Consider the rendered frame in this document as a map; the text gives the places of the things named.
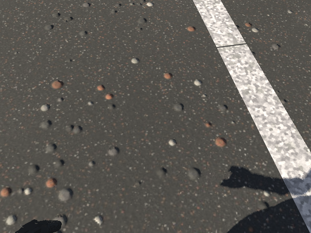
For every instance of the robot left hand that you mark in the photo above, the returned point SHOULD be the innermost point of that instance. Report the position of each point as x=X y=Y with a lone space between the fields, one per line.
x=42 y=226

